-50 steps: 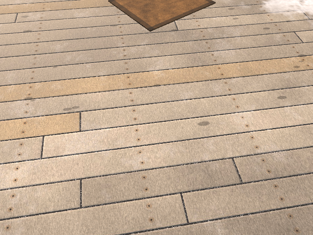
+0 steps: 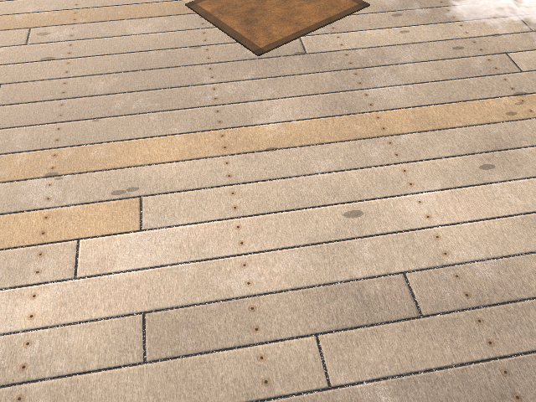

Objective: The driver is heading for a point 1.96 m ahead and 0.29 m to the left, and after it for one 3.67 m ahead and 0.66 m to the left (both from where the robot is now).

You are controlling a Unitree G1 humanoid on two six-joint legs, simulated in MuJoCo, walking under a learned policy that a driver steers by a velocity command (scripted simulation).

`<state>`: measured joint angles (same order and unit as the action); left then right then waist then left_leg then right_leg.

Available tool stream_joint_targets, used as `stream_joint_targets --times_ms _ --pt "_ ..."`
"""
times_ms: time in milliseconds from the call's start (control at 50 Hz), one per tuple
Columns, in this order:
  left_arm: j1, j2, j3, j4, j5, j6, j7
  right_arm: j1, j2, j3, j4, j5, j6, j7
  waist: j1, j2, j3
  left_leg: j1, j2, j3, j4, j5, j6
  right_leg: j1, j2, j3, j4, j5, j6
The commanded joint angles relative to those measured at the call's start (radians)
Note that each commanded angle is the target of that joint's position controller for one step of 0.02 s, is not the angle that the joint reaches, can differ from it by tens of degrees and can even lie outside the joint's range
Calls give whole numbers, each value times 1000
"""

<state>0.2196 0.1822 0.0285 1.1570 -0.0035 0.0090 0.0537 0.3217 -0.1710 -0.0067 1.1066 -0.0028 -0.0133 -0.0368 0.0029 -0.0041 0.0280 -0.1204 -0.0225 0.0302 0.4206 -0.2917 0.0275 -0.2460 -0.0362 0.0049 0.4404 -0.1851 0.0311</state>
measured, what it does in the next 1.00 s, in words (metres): stands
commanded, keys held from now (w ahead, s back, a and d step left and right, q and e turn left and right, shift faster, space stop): no key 1.00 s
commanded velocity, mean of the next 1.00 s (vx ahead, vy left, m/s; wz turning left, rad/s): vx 0.00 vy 0.00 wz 0.00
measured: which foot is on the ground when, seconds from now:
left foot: down 0.00-1.00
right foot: down 0.00-1.00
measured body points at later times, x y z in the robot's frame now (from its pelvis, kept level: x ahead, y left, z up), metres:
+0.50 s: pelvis +0.00 +0.00 +0.00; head +0.02 +0.00 +0.45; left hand +0.01 +0.24 -0.16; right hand -0.03 -0.23 -0.16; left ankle -0.04 +0.10 -0.74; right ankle +0.03 -0.14 -0.74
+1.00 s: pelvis +0.01 +0.00 +0.00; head +0.02 +0.00 +0.45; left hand +0.00 +0.23 -0.16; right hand -0.03 -0.23 -0.16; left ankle -0.04 +0.10 -0.74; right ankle +0.03 -0.14 -0.74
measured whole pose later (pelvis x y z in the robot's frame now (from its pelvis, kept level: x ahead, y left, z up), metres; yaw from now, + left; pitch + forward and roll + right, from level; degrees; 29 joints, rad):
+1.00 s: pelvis +0.01 +0.00 +0.00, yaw +0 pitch +0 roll +0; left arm 0.26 0.17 0.03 1.14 -0.01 0.01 0.05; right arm 0.38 -0.15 0.00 1.09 0.00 -0.02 -0.04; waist 0.00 -0.01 0.03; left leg -0.12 -0.02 0.03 0.42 -0.30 0.02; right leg -0.25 -0.03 0.01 0.45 -0.20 0.03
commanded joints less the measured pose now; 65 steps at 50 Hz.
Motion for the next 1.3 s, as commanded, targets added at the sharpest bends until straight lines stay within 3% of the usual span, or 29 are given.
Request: stream_joint_targets --times_ms 20,1300 --pt "44 91 12 -15 0 -5 3 84 -86 -13 -10 1 -4 -2 -1 5 28 -119 55 -51 -104 140 20 75 -12 16 -41 115 -41" --pt "122 68 10 -28 -6 -8 3 174 -57 -10 -19 5 -7 -3 -2 7 47 -115 54 -46 -96 164 17 68 -8 17 -28 133 -43"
